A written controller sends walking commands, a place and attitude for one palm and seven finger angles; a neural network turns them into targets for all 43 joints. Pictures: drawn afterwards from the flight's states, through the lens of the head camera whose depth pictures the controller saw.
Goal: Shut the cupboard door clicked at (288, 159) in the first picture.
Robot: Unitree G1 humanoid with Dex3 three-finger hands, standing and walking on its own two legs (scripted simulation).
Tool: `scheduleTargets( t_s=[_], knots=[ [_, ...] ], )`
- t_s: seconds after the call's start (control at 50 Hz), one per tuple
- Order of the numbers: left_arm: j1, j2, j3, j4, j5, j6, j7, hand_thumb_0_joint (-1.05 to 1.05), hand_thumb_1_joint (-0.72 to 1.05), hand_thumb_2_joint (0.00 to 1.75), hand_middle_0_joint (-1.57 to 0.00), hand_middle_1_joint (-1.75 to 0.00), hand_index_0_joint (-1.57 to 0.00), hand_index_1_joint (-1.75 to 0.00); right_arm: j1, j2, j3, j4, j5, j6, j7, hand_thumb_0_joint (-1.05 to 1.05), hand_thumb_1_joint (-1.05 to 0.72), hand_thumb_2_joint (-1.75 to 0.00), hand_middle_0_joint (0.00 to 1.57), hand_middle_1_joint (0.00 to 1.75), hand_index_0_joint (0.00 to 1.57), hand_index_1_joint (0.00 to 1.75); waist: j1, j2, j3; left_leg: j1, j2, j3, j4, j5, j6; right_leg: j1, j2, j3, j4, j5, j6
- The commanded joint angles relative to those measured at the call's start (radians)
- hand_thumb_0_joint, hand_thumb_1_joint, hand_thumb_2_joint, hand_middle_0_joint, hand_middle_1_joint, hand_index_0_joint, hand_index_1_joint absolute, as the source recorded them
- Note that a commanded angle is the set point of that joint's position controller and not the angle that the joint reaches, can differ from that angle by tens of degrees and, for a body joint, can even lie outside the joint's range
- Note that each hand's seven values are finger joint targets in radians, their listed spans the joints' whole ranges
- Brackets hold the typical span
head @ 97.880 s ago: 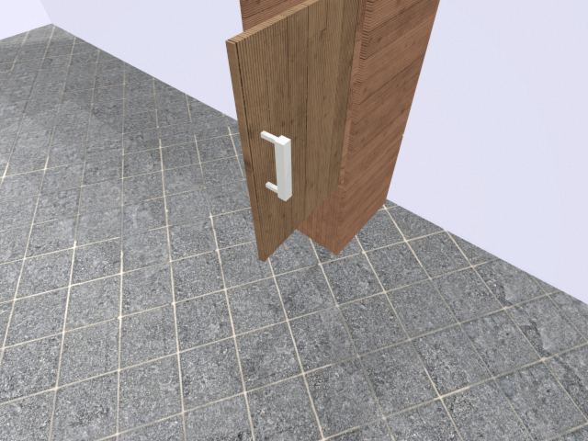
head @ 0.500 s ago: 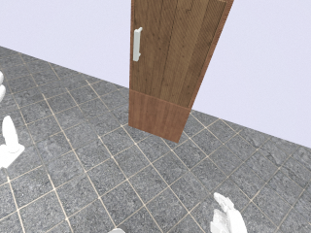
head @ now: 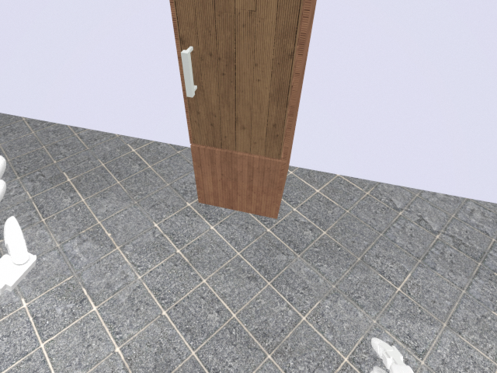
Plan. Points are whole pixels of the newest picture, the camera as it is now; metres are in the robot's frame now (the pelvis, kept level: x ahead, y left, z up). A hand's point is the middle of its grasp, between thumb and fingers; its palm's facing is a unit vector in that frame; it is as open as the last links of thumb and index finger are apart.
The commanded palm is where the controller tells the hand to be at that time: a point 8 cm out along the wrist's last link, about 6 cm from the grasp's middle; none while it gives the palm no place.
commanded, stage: stop stepping back and stand still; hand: left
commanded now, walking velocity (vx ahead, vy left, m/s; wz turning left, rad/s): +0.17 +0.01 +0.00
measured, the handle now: (190, 72) +1.03 +0.19 +0.00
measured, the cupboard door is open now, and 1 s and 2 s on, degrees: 0 0 0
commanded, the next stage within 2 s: let the arm hang, fingers relaxed in 0.18 s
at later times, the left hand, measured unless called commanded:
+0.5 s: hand out of the picture +0.12 +0.18 -0.13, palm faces -0.03 -0.97 -0.23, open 7.4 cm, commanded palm none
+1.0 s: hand out of the picture -0.02 +0.21 -0.15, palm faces +0.07 -0.97 -0.21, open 7.4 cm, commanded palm none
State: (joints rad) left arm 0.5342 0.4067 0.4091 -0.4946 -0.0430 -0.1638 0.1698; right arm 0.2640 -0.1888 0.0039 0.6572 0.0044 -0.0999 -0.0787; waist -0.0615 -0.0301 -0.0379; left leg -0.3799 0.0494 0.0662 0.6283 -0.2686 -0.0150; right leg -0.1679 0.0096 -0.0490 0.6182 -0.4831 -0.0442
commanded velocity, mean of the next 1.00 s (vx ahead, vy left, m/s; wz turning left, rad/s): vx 0.00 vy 0.01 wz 0.00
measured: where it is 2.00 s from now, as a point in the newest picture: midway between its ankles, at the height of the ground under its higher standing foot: outside the picture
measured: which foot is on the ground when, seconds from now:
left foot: down 0.00-0.00, up 0.02-0.24, down 0.26-0.50, up 0.52-0.64, down 0.66-1.00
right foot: down 0.00-0.30, up 0.32-0.44, down 0.46-1.00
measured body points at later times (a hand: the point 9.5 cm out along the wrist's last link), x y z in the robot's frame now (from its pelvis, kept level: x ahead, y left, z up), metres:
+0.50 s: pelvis -0.01 +0.01 -0.01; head +0.01 +0.00 +0.44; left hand +0.12 +0.23 -0.11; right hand +0.14 -0.23 -0.12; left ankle +0.08 +0.12 -0.72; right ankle +0.01 -0.09 -0.73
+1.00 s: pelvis -0.01 +0.03 +0.02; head -0.02 +0.03 +0.47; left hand -0.02 +0.26 -0.14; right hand +0.00 -0.19 -0.14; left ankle +0.00 +0.10 -0.72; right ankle +0.01 -0.09 -0.72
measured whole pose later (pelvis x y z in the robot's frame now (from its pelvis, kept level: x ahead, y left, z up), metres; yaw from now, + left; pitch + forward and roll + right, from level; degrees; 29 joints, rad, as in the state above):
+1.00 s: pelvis -0.01 +0.03 +0.02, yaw +2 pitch -2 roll +0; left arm 0.29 0.18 0.01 1.10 0.02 0.03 0.03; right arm 0.29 -0.15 0.01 1.09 -0.02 0.02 -0.04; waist 0.00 0.01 0.02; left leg -0.16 -0.05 0.07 0.38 -0.19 0.07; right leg -0.16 -0.01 -0.02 0.39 -0.19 0.00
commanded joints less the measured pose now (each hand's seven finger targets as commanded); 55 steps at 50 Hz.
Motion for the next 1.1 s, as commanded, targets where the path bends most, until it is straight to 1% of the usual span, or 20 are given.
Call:
scheduleTargets(
  t_s=[0.0, 0.06, 0.16, 0.2, 0.24, 0.26, 0.28, 0.3, 0.36, 0.4, 0.42, 0.44, 0.46, 0.48, 0.54, 0.6, 0.64, 0.7, 0.9, 1.08],
  knots=[
    [0.052, 0.256, 0.238, -0.248, -0.016, -0.112, 0.036, 0.00, 0.90, 0.90, -0.20, -0.30, -0.20, -0.30, -0.116, -0.130, -0.065, -0.159, 0.011, -0.026, 0.016, 0.00, -0.90, -0.90, 0.20, 0.30, 0.20, 0.30, 0.069, -0.102, 0.020, -0.352, -0.038, -0.006, 0.358, -0.179, 0.007, 0.154, -0.347, 0.538, -0.402, 0.152, -0.175],
    [0.071, 0.212, 0.221, -0.111, -0.013, -0.127, 0.029, 0.00, 0.90, 0.90, -0.20, -0.30, -0.20, -0.30, -0.087, -0.108, -0.044, -0.148, 0.003, -0.021, 0.018, 0.00, -0.90, -0.90, 0.20, 0.30, 0.20, 0.30, 0.056, -0.021, 0.013, -0.412, 0.013, -0.052, 0.382, -0.134, 0.003, 0.261, -0.329, 0.355, -0.247, 0.764, -0.182],
    [-0.098, 0.137, 0.087, 0.051, 0.001, -0.102, 0.022, 0.00, 0.90, 0.90, -0.20, -0.30, -0.20, -0.30, -0.105, -0.116, -0.038, -0.137, 0.005, -0.011, 0.001, 0.00, -0.90, -0.90, 0.20, 0.30, 0.20, 0.30, 0.052, -0.099, 0.027, 0.035, -0.051, 0.065, -0.003, 0.078, 0.032, 0.016, -0.198, 0.128, -0.190, 0.754, -0.053],
    [-0.182, 0.125, 0.042, -0.004, -0.007, -0.093, 0.017, 0.00, 0.90, 0.90, -0.20, -0.30, -0.20, -0.30, -0.116, -0.149, -0.062, -0.141, 0.006, -0.025, -0.008, 0.00, -0.90, -0.90, 0.20, 0.30, 0.20, 0.30, 0.034, -0.096, -0.025, 0.246, -0.042, 0.019, -0.112, 0.229, 0.057, -0.065, -0.164, 0.086, -0.075, 0.741, 0.020],
    [-0.194, 0.146, 0.040, -0.098, -0.005, -0.095, 0.014, 0.00, 0.90, 0.90, -0.20, -0.30, -0.20, -0.30, -0.118, -0.173, -0.068, -0.165, 0.011, -0.025, -0.011, 0.00, -0.90, -0.90, 0.20, 0.30, 0.20, 0.30, 0.040, 0.037, -0.082, 0.381, 0.130, -0.204, -0.140, 0.442, 0.157, -0.176, -0.067, 0.038, 0.100, 0.533, 0.109],
    [-0.106, -0.027, -0.307, 0.574, 0.078, 0.053, -0.121, 0.00, 0.90, 0.90, -0.20, -0.30, -0.20, -0.30, -0.045, -0.342, -0.072, -0.034, -0.009, -0.056, 0.080, 0.00, -0.90, -0.90, 0.20, 0.30, 0.20, 0.30, -0.041, 0.174, -0.027, 0.266, 0.220, -0.339, -0.086, 0.884, 0.223, -0.257, -0.054, -0.001, 0.362, 0.278, 0.077],
    [-0.120, -0.090, -0.295, 0.581, 0.064, 0.150, -0.135, 0.00, 0.90, 0.90, -0.20, -0.30, -0.20, -0.30, -0.009, -0.283, -0.066, -0.029, -0.018, 0.012, 0.083, 0.00, -0.90, -0.90, 0.20, 0.30, 0.20, 0.30, -0.002, 0.145, -0.035, 0.216, 0.272, -0.390, -0.166, 1.023, 0.272, -0.278, -0.019, 0.075, 0.456, -0.151, 0.076],
    [-0.092, -0.125, -0.292, 0.609, 0.067, 0.175, -0.137, 0.00, 0.90, 0.90, -0.20, -0.30, -0.20, -0.30, -0.027, -0.244, -0.048, -0.023, -0.026, 0.026, 0.074, 0.00, -0.90, -0.90, 0.20, 0.30, 0.20, 0.30, 0.016, 0.156, -0.070, 0.211, 0.267, -0.391, -0.179, 1.030, 0.268, -0.287, -0.017, 0.105, 0.502, -0.192, 0.087],
    [-0.158, -0.092, -0.331, 0.770, 0.069, 0.193, -0.156, 0.00, 0.90, 0.90, -0.20, -0.30, -0.20, -0.30, -0.090, -0.221, -0.035, -0.027, -0.047, 0.057, 0.066, 0.00, -0.90, -0.90, 0.20, 0.30, 0.20, 0.30, 0.053, 0.011, -0.055, 0.078, 0.219, -0.302, -0.215, 0.404, 0.230, -0.201, -0.041, 0.088, 0.351, -0.149, 0.076],
    [-0.140, -0.065, -0.338, 0.909, 0.073, 0.190, -0.165, 0.00, 0.90, 0.90, -0.20, -0.30, -0.20, -0.30, -0.147, -0.221, -0.028, -0.017, -0.042, 0.082, 0.067, 0.00, -0.90, -0.90, 0.20, 0.30, 0.20, 0.30, 0.098, -0.022, -0.054, -0.045, 0.135, -0.196, -0.210, 0.027, 0.146, -0.030, -0.031, 0.041, 0.071, 0.043, 0.061],
    [-0.127, -0.038, -0.334, 0.966, 0.071, 0.190, -0.163, 0.00, 0.90, 0.90, -0.20, -0.30, -0.20, -0.30, -0.159, -0.196, -0.028, -0.013, -0.031, 0.099, 0.068, 0.00, -0.90, -0.90, 0.20, 0.30, 0.20, 0.30, 0.109, -0.054, -0.046, -0.131, 0.066, -0.142, -0.173, -0.152, 0.098, 0.048, -0.044, 0.075, -0.060, 0.090, 0.051],
    [-0.137, 0.000, -0.335, 0.998, 0.075, 0.189, -0.159, 0.00, 0.90, 0.90, -0.20, -0.30, -0.20, -0.30, -0.150, -0.144, -0.023, -0.008, -0.017, 0.117, 0.071, 0.00, -0.90, -0.90, 0.20, 0.30, 0.20, 0.30, 0.097, -0.130, -0.011, -0.129, -0.028, -0.100, -0.065, -0.255, 0.045, -0.065, -0.145, 0.267, -0.252, -0.122, 0.005],
    [-0.196, 0.039, -0.337, 1.020, 0.080, 0.190, -0.159, 0.00, 0.90, 0.90, -0.20, -0.30, -0.20, -0.30, -0.128, -0.130, -0.029, 0.007, -0.022, 0.131, 0.077, 0.00, -0.90, -0.90, 0.20, 0.30, 0.20, 0.30, 0.068, -0.150, 0.045, -0.064, -0.086, -0.046, 0.114, -0.221, 0.008, -0.263, -0.285, 0.455, -0.438, -0.303, -0.075],
    [-0.297, 0.059, -0.341, 1.039, 0.080, 0.197, -0.157, 0.00, 0.90, 0.90, -0.20, -0.30, -0.20, -0.30, -0.099, -0.136, -0.040, 0.033, -0.028, 0.148, 0.080, 0.00, -0.90, -0.90, 0.20, 0.30, 0.20, 0.30, 0.031, -0.085, 0.060, 0.036, -0.091, -0.032, 0.267, -0.211, -0.002, -0.406, -0.347, 0.463, -0.487, -0.327, -0.132],
    [-0.350, -0.043, -0.357, 1.163, 0.068, 0.174, -0.146, 0.00, 0.90, 0.90, -0.20, -0.30, -0.20, -0.30, -0.064, -0.106, -0.044, 0.122, -0.031, 0.145, 0.071, 0.00, -0.90, -0.90, 0.20, 0.30, 0.20, 0.30, 0.013, 0.025, 0.145, -0.015, -0.042, -0.086, 0.326, -0.117, 0.019, -0.316, -0.239, 0.343, -0.401, 0.018, -0.136],
    [-0.265, -0.089, -0.348, 1.265, 0.069, 0.155, -0.136, 0.00, 0.90, 0.90, -0.20, -0.30, -0.20, -0.30, 0.015, -0.066, -0.036, 0.183, -0.027, 0.115, 0.070, 0.00, -0.90, -0.90, 0.20, 0.30, 0.20, 0.30, 0.030, 0.063, 0.010, 0.108, -0.006, -0.095, -0.112, 0.082, 0.027, -0.063, -0.193, 0.207, -0.181, 0.487, -0.085],
    [-0.180, -0.135, -0.364, 1.328, 0.050, 0.150, -0.135, 0.00, 0.90, 0.90, -0.20, -0.30, -0.20, -0.30, 0.032, -0.106, -0.030, 0.224, -0.026, 0.083, 0.054, 0.00, -0.90, -0.90, 0.20, 0.30, 0.20, 0.30, 0.075, 0.155, -0.109, 0.252, 0.107, -0.210, -0.177, 0.532, 0.073, -0.010, -0.092, 0.114, -0.124, 0.501, -0.004],
    [-0.208, -0.121, -0.370, 1.406, 0.051, 0.157, -0.133, 0.00, 0.90, 0.90, -0.20, -0.30, -0.20, -0.30, 0.030, -0.106, -0.027, 0.274, -0.017, 0.084, 0.033, 0.00, -0.90, -0.90, 0.20, 0.30, 0.20, 0.30, 0.063, 0.186, -0.108, 0.273, 0.084, -0.165, -0.183, 0.593, 0.073, 0.048, -0.084, 0.095, -0.171, 0.529, 0.011],
    [-0.201, -0.143, -0.388, 1.567, 0.057, 0.178, -0.142, 0.00, 0.90, 0.90, -0.20, -0.30, -0.20, -0.30, 0.066, -0.098, -0.025, 0.385, -0.018, 0.098, 0.037, 0.00, -0.90, -0.90, 0.20, 0.30, 0.20, 0.30, 0.066, 0.050, 0.160, 0.114, 0.082, -0.202, -0.425, -0.102, 0.070, -0.003, -0.074, 0.102, -0.279, 0.260, 0.014],
    [-0.172, -0.166, -0.391, 1.607, 0.060, 0.167, -0.138, 0.00, 0.90, 0.90, -0.20, -0.30, -0.20, -0.30, 0.087, -0.072, -0.025, 0.425, -0.018, 0.095, 0.040, 0.00, -0.90, -0.90, 0.20, 0.30, 0.20, 0.30, 0.060, 0.033, 0.149, 0.138, 0.060, -0.168, -0.409, -0.092, 0.068, -0.034, -0.082, 0.122, -0.292, 0.275, 0.014]
  ],
)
